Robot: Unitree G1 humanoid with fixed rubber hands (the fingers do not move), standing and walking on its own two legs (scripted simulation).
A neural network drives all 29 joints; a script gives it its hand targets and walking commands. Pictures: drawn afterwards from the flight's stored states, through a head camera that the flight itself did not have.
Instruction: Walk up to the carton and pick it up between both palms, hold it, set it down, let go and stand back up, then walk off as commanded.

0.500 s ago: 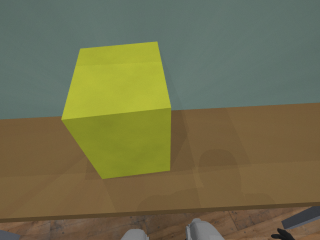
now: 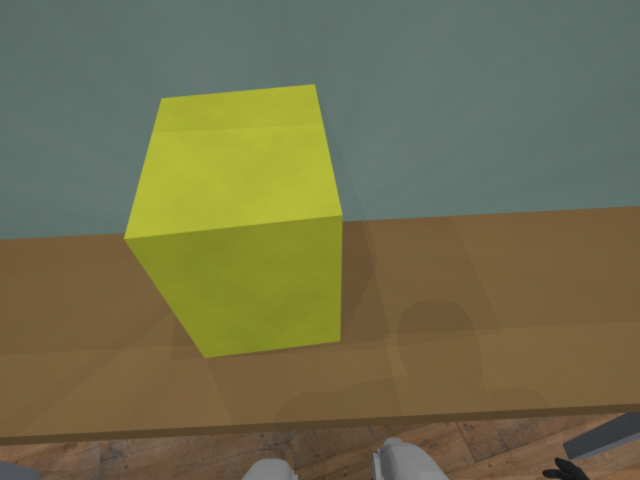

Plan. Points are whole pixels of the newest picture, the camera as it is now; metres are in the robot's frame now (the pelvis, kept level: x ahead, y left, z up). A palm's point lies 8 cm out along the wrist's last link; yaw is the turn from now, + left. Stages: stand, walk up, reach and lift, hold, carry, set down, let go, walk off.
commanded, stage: stand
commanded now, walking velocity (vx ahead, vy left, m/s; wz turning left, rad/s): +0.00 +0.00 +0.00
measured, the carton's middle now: (257, 228) +0.42 +0.12 +0.07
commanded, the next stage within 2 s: none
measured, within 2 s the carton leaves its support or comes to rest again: neither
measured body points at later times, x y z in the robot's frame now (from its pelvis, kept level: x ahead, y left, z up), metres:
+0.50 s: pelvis +0.00 +0.00 +0.00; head +0.02 -0.01 +0.45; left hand +0.06 +0.31 -0.12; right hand +0.11 -0.30 -0.12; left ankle +0.01 +0.16 -0.68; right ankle +0.09 -0.10 -0.68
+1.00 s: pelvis +0.00 +0.00 +0.00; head +0.02 +0.00 +0.45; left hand +0.06 +0.31 -0.12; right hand +0.10 -0.30 -0.11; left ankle +0.01 +0.16 -0.68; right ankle +0.09 -0.10 -0.68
